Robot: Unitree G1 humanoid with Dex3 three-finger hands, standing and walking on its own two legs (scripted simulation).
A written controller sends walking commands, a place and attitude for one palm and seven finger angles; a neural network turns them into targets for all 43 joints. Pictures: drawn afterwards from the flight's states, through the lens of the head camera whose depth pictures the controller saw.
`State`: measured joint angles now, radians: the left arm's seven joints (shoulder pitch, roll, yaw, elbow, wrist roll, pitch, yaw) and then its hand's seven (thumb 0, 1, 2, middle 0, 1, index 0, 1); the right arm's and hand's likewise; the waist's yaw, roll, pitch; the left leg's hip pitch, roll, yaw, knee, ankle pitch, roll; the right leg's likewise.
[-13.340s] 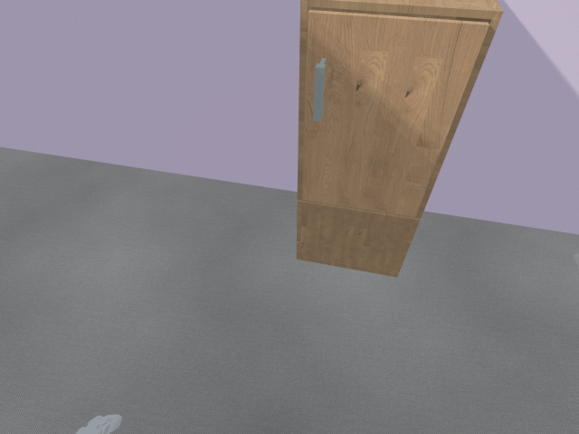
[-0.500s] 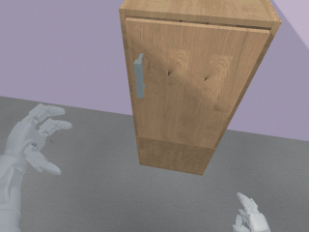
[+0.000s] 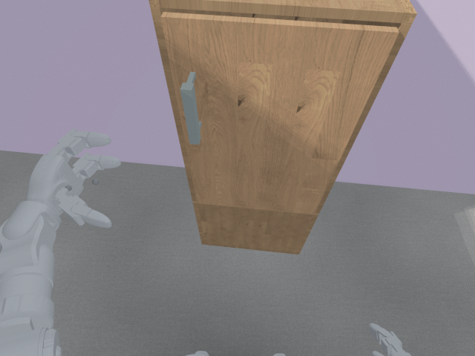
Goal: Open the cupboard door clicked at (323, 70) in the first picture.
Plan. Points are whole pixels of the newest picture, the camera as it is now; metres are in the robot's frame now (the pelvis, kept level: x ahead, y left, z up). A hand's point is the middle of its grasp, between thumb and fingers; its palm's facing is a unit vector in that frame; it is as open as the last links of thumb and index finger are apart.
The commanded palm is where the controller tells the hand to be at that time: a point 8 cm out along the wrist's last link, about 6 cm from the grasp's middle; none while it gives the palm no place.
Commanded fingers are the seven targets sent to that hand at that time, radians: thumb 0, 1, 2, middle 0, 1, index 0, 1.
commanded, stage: move the hooked fingers beside the handle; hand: left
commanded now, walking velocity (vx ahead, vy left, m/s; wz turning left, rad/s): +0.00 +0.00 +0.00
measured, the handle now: (193, 109) +0.57 +0.11 +0.08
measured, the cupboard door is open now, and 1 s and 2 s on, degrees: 0 0 0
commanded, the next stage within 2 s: none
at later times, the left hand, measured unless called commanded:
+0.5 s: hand (130, 149) +0.44 +0.20 +0.09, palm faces -0.11 -0.99 -0.01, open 14.0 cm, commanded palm +0.42 +0.25 +0.09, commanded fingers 0.00 -0.50 0.30 -0.30 -1.20 -0.30 -1.20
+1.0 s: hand (161, 120) +0.52 +0.16 +0.09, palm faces -0.09 -1.00 -0.01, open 14.0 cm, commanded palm +0.50 +0.22 +0.09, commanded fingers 0.00 -0.50 0.30 -0.30 -1.20 -0.30 -1.20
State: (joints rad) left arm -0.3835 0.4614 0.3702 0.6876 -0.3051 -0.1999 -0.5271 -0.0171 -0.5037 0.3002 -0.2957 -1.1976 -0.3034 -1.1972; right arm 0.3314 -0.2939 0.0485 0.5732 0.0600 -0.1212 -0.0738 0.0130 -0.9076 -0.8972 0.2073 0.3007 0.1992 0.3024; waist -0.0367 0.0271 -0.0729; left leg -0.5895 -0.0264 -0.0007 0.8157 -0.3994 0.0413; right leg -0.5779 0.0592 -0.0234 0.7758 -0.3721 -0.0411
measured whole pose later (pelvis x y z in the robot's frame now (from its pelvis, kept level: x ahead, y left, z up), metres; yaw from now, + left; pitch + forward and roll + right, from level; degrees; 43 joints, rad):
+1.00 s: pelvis +0.00 -0.01 -0.02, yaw -1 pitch +19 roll -2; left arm -0.99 0.55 0.38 1.24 -0.10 -0.31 -0.33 -0.02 -0.50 0.30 -0.30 -1.20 -0.30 -1.20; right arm 0.43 -0.29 0.05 0.62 0.02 0.01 -0.02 0.01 -0.91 -0.90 0.21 0.30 0.20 0.30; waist -0.18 0.03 -0.08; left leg -0.82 0.00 0.00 0.92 -0.42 0.03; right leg -0.81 0.08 -0.03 0.87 -0.38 -0.05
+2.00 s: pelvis +0.00 +0.01 -0.02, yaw -1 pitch +19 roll -3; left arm -0.99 0.50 0.33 1.25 -0.12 -0.32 -0.31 -0.02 -0.50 0.30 -0.30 -1.20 -0.30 -1.20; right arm 0.43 -0.28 0.05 0.62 0.01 0.04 0.00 0.01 -0.91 -0.90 0.21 0.30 0.20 0.30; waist -0.17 0.04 -0.09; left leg -0.84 -0.02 0.00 0.95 -0.44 0.06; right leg -0.82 0.07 -0.03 0.88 -0.40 -0.03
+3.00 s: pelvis +0.00 +0.00 -0.02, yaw -1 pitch +20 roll -2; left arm -0.95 0.45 0.33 1.18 -0.11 -0.34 -0.24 -0.02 -0.50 0.30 -0.30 -1.20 -0.31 -1.20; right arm 0.43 -0.28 0.04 0.61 0.00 0.04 0.01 0.01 -0.91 -0.90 0.21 0.30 0.20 0.30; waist -0.16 0.04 -0.10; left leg -0.84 -0.01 0.00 0.95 -0.45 0.04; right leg -0.82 0.08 -0.02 0.89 -0.41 -0.04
